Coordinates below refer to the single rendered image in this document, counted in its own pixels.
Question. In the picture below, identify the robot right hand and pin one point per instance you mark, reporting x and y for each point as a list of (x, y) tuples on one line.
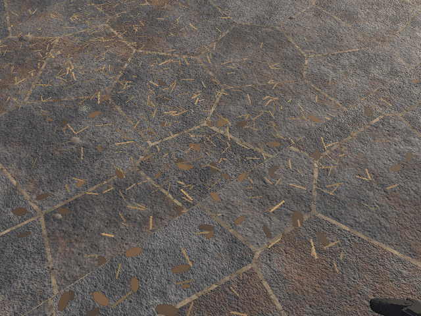
[(395, 307)]

